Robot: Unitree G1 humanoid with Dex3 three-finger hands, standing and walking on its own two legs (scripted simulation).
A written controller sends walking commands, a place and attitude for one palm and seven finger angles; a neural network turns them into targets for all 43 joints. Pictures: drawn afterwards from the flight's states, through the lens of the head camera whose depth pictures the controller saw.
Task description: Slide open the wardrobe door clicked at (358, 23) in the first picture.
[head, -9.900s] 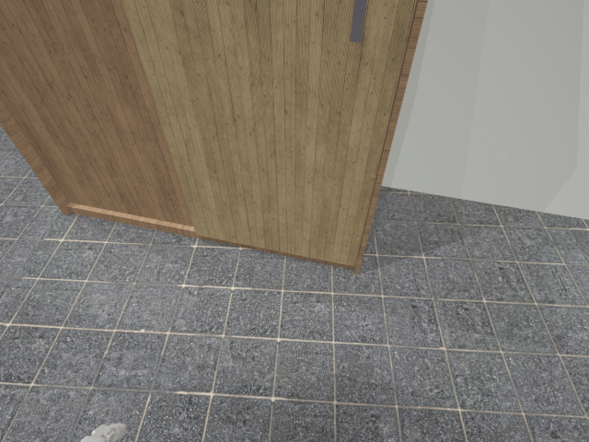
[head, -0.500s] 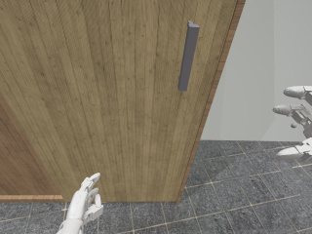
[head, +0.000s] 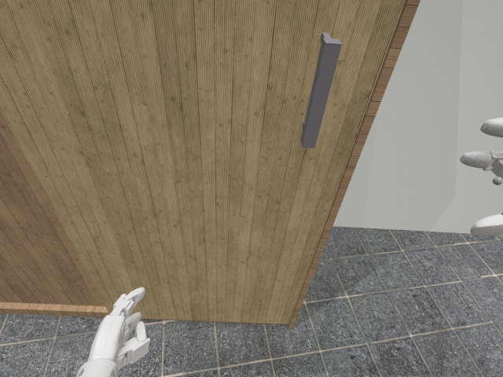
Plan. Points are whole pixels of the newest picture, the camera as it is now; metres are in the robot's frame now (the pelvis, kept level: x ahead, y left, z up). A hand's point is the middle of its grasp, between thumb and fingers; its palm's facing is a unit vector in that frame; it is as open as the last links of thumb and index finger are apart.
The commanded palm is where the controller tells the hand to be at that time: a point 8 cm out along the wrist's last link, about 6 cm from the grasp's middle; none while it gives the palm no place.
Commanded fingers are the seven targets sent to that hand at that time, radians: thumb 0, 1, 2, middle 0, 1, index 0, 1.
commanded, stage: raise the hand with hooked fingers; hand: right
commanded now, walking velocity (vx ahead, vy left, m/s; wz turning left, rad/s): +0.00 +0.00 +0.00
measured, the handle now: (316, 92) +0.50 -0.09 +0.26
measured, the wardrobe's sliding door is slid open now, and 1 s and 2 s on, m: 0.00 0.00 0.00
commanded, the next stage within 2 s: move the hooked fingers beside the handle in 0.16 s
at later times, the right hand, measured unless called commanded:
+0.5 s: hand (477, 169) +0.31 -0.27 +0.26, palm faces +0.09 +0.99 -0.10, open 14.0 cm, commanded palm +0.27 -0.30 +0.27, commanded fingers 0.00 0.50 -0.30 0.30 1.20 0.30 1.20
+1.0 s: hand (431, 145) +0.35 -0.23 +0.26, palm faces +0.05 +1.00 -0.06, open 14.0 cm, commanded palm +0.32 -0.27 +0.27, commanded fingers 0.00 0.50 -0.30 0.30 1.20 0.30 1.20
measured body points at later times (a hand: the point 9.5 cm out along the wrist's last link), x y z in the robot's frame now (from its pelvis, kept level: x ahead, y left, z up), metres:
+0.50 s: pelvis +0.01 +0.00 +0.00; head -0.02 +0.03 +0.45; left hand +0.23 +0.22 -0.06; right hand +0.29 -0.32 +0.27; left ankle -0.01 +0.11 -0.74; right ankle +0.00 -0.11 -0.74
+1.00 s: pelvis +0.01 +0.00 +0.00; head -0.02 +0.02 +0.45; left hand +0.21 +0.22 -0.07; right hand +0.34 -0.28 +0.26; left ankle -0.01 +0.11 -0.74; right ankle +0.00 -0.11 -0.74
